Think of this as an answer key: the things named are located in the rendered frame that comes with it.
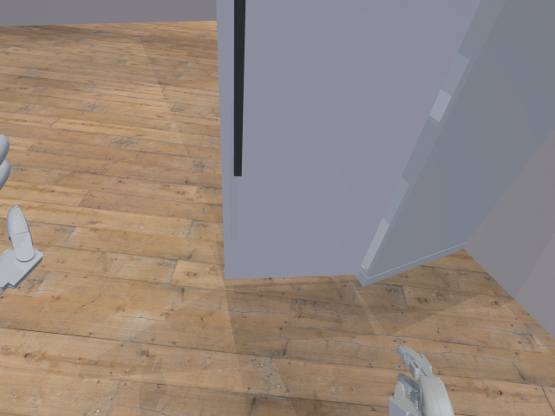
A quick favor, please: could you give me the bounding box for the fridge door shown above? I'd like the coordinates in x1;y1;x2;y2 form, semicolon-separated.
216;0;481;279

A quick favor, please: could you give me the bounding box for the right robot hand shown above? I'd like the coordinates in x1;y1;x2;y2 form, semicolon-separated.
388;344;454;416

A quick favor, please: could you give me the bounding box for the left robot hand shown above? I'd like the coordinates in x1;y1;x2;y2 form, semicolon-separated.
0;134;42;295

